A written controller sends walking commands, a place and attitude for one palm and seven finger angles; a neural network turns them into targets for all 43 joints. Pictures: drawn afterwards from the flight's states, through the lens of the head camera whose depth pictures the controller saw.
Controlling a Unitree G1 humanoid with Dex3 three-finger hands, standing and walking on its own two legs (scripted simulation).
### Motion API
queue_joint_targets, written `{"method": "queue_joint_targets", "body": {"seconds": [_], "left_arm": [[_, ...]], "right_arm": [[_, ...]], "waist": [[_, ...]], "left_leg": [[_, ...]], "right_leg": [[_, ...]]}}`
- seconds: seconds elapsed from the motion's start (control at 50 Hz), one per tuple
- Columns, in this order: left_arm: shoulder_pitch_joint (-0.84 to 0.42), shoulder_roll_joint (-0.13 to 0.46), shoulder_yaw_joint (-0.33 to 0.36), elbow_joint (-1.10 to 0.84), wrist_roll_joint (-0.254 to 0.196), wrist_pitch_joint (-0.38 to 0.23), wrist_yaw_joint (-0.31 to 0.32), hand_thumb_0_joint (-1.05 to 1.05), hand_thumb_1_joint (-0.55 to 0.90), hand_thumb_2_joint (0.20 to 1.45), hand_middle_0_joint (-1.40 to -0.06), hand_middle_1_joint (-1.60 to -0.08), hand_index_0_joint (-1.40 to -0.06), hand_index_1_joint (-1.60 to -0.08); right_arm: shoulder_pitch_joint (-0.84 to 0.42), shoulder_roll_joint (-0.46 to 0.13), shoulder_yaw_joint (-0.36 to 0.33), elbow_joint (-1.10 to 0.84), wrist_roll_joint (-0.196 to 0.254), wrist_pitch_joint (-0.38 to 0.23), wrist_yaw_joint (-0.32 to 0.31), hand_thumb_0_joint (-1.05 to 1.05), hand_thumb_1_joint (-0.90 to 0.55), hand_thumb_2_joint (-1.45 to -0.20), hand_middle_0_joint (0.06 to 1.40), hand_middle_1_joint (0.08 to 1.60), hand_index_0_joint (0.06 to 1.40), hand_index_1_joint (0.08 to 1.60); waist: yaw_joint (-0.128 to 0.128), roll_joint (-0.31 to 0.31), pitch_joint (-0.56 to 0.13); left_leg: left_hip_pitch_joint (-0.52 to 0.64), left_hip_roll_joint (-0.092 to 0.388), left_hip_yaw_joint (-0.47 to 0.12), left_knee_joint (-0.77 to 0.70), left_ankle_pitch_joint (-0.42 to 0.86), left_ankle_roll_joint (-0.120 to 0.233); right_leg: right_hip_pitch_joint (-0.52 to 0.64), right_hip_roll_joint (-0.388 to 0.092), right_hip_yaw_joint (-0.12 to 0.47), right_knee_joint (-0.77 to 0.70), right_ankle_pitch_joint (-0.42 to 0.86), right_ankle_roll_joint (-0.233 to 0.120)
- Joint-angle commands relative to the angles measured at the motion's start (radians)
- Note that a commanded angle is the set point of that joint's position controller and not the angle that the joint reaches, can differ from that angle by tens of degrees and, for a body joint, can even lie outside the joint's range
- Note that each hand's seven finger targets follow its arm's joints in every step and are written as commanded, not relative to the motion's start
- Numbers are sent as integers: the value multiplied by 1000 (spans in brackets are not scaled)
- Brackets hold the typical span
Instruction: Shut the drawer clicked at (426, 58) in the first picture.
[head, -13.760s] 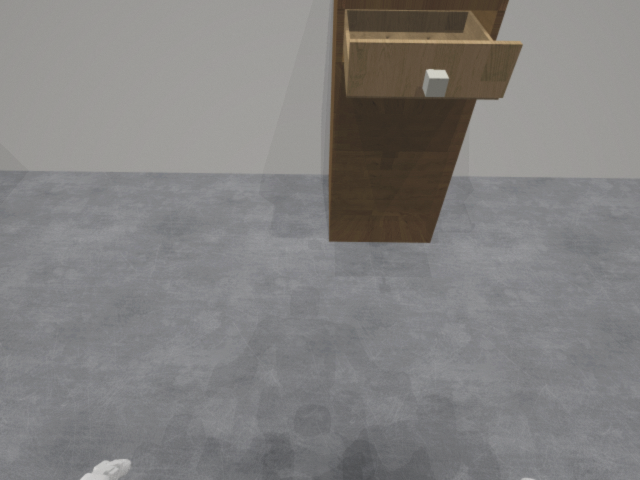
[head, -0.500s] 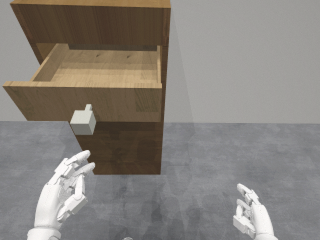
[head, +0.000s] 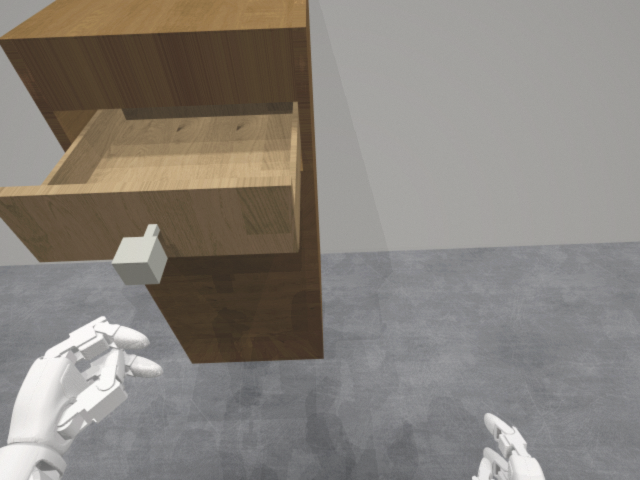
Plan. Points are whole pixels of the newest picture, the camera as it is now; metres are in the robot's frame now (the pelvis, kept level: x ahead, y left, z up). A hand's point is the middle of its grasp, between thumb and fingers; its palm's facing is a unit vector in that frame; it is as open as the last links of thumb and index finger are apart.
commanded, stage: raise the hand and make a fist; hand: left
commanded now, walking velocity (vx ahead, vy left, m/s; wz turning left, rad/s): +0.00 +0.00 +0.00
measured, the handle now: (145, 248) +0.38 +0.25 +0.11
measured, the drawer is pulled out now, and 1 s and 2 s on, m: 0.21 0.21 0.21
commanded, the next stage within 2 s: bring the fist close to the handle in 1.08 s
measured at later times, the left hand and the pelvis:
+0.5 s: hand (81, 374) +0.18 +0.21 +0.17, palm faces +0.00 -1.00 -0.05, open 3.1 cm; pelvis -0.01 +0.05 +0.02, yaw +2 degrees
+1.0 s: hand (89, 359) +0.18 +0.20 +0.19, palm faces +0.07 -0.99 -0.09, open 3.3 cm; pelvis -0.01 +0.02 +0.03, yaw +1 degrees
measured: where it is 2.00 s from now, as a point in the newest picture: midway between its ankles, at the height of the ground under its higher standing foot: outside the picture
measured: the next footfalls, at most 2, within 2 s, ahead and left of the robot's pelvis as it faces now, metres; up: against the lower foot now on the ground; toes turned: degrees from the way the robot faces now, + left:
none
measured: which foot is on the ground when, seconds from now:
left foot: down 0.00-1.00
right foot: down 0.00-1.00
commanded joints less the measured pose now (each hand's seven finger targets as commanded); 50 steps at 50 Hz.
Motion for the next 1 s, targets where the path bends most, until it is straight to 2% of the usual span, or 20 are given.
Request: {"method": "queue_joint_targets", "body": {"seconds": [0.0,0.04,0.06,0.12,0.14,0.2,0.22,0.28,0.4,0.42,0.48,0.52,0.6,0.62,0.68,0.72,0.78,0.82,0.92,0.98], "left_arm": [[150,112,103,-349,-4,-176,31,0,900,900,-1040,-1210,-1040,-1210],[170,78,33,-335,7,-191,-7,0,900,900,-1080,-1253,-1080,-1253],[152,62,0,-338,2,-194,-26,0,900,900,-1100,-1275,-1100,-1275],[99,70,-20,-359,-16,-165,-53,0,900,900,-1160,-1340,-1160,-1340],[81,81,-19,-398,-11,-159,-49,0,900,900,-1180,-1362,-1180,-1362],[16,76,-58,-545,26,-163,4,0,900,900,-1240,-1427,-1240,-1427],[-10,97,-57,-577,44,-162,31,0,900,900,-1260,-1448,-1260,-1448],[-20,40,-124,-645,85,-142,90,0,900,900,-1320,-1513,-1320,-1513],[-46,0,-186,-617,122,70,144,0,900,900,-1400,-1600,-1400,-1600],[-27,8,-181,-601,130,115,150,0,900,900,-1400,-1600,-1400,-1600],[-99,22,-185,-690,140,216,164,0,900,900,-1400,-1600,-1400,-1600],[-171,60,-150,-730,143,247,186,0,900,900,-1400,-1600,-1400,-1600],[-287,20,-171,-795,133,256,218,0,900,900,-1400,-1600,-1400,-1600],[-268,48,-139,-771,128,260,224,0,900,900,-1400,-1600,-1400,-1600],[-286,22,-153,-704,128,297,218,0,900,900,-1400,-1600,-1400,-1600],[-208,12,-153,-629,123,341,203,0,900,900,-1400,-1600,-1400,-1600],[-245,31,-142,-621,118,396,184,0,900,900,-1400,-1600,-1400,-1600],[-263,80,-92,-650,116,393,192,0,900,900,-1400,-1600,-1400,-1600],[-275,131,-10,-726,99,291,209,0,900,900,-1400,-1600,-1400,-1600],[-250,97,-28,-690,84,230,189,0,900,900,-1400,-1600,-1400,-1600]], "right_arm": [[-146,-102,-65,-195,-10,-93,27,0,-900,-900,200,300,200,300],[-134,-115,-67,-193,-6,-110,35,0,-900,-900,200,300,200,300],[-124,-124,-66,-191,-1,-123,33,0,-900,-900,200,300,200,300],[-125,-142,-62,-190,7,-153,17,0,-900,-900,200,300,200,300],[-124,-145,-62,-190,8,-162,12,0,-900,-900,200,300,200,300],[-122,-143,-48,-194,-1,-187,11,0,-900,-900,200,300,200,300],[-125,-144,-43,-187,-7,-187,14,0,-900,-900,200,300,200,300],[-129,-133,-24,-195,-10,-189,30,0,-900,-900,200,300,200,300],[-173,-130,4,-220,-7,-136,42,0,-900,-900,200,300,200,300],[-186,-130,8,-225,-6,-124,43,0,-900,-900,200,300,200,300],[-206,-124,25,-250,-5,-83,44,0,-900,-900,200,300,200,300],[-225,-127,31,-249,-8,-72,42,0,-900,-900,200,300,200,300],[-236,-113,41,-239,-11,-80,41,0,-900,-900,200,300,200,300],[-237,-121,40,-229,-11,-83,41,0,-900,-900,200,300,200,300],[-245,-119,41,-210,-7,-77,37,0,-900,-900,200,300,200,300],[-253,-126,36,-205,-2,-64,37,0,-900,-900,200,300,200,300],[-268,-128,39,-213,4,-33,29,0,-900,-900,200,300,200,300],[-275,-131,35,-219,1,-35,24,0,-900,-900,200,300,200,300],[-249,-125,29,-218,-7,-69,22,0,-900,-900,200,300,200,300],[-229,-124,24,-201,-4,-98,24,0,-900,-900,200,300,200,300]], "waist": [[82,-63,-141],[56,-104,-104],[44,-80,-95],[28,-93,-39],[34,-62,-60],[34,17,-84],[32,10,-69],[35,81,-57],[56,58,13],[65,19,21],[70,28,9],[67,-1,6],[57,23,-30],[63,-27,-29],[63,11,-2],[74,-28,17],[75,-40,54],[80,-75,53],[76,-18,9],[65,21,28]], "left_leg": [[163,-68,8,-79,273,66],[163,-68,4,-70,265,70],[178,-70,5,-75,253,72],[195,-66,-8,-107,195,76],[221,-65,-6,-128,182,77],[283,-59,-19,-171,161,82],[280,-56,-25,-175,151,84],[299,-47,-51,-216,105,73],[273,-33,-71,-307,-9,55],[266,-34,-69,-313,-6,57],[290,-36,-59,-334,9,55],[302,-36,-58,-339,-4,59],[360,-39,-58,-343,0,55],[348,-38,-57,-340,-5,58],[358,-45,-45,-353,-6,54],[344,-50,-36,-351,4,58],[342,-60,-17,-358,2,61],[345,-64,-12,-352,8,66],[395,-64,6,-318,80,66],[406,-64,15,-304,95,64]], "right_leg": [[98,-37,61,-173,627,98],[82,-42,80,-189,655,117],[68,-40,81,-202,622,114],[26,-14,55,-242,428,79],[23,-5,35,-245,364,61],[9,11,-19,-231,253,31],[8,15,-24,-229,232,27],[9,16,-54,-216,182,16],[58,12,-58,-251,151,16],[78,14,-55,-261,155,15],[101,8,-57,-274,160,15],[110,11,-53,-291,144,16],[102,10,-58,-303,133,18],[116,13,-55,-314,124,19],[120,7,-51,-333,118,17],[136,5,-44,-354,126,19],[133,-1,-35,-385,100,25],[140,-1,-24,-404,82,27],[133,-3,-12,-424,108,25],[119,-8,-4,-432,124,27]]}}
